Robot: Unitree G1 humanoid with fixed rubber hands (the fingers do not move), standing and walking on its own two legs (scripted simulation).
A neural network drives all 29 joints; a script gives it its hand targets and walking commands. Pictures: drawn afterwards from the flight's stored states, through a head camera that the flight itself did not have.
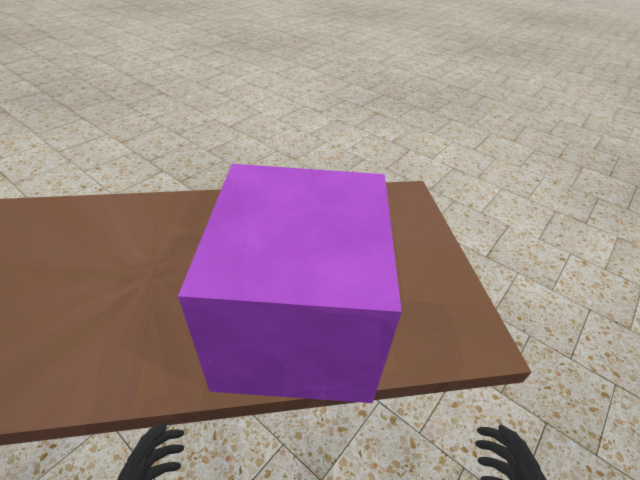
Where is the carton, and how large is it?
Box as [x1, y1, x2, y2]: [178, 164, 401, 402]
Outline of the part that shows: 231,164 178,295 209,391 372,402 401,311 384,174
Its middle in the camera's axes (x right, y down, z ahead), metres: -0.03 +0.06 +0.59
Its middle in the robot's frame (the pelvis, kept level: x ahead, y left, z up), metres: +0.42 +0.02 +0.02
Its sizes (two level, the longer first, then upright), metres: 0.266 0.243 0.227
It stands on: a table, 0.69 m high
